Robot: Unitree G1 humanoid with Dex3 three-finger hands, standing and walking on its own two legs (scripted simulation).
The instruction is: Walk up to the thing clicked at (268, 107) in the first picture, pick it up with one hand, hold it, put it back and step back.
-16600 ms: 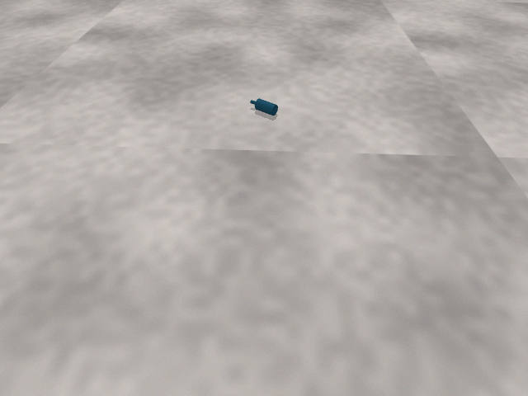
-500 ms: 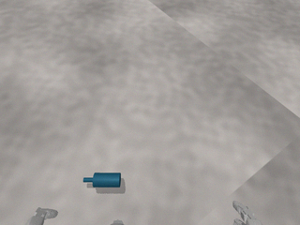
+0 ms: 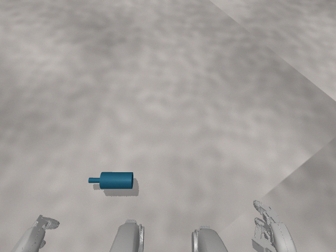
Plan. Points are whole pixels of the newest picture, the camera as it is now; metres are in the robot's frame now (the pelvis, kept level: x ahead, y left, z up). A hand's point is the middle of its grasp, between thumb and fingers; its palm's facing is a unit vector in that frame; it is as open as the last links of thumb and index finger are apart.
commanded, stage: rise first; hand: left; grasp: from above
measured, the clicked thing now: (110, 180) +0.45 +0.27 -0.59
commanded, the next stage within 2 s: none
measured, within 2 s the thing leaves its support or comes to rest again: neither
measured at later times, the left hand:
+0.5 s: hand (82, 206) +0.30 +0.29 -0.33, palm faces -0.49 -0.28 -0.82, open 14.0 cm
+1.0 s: hand (90, 193) +0.35 +0.30 -0.41, palm faces -0.48 -0.04 -0.88, open 14.2 cm
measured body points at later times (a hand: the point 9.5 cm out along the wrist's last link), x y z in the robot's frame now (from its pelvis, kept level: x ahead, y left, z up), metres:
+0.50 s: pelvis -0.07 -0.01 -0.20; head +0.15 +0.01 +0.20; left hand +0.32 +0.30 -0.28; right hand +0.06 -0.28 -0.34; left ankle +0.03 +0.11 -0.59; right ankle +0.01 -0.14 -0.59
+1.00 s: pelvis -0.07 +0.00 -0.26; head +0.16 +0.05 +0.12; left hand +0.37 +0.30 -0.36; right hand +0.01 -0.29 -0.38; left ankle +0.03 +0.11 -0.59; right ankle +0.01 -0.14 -0.59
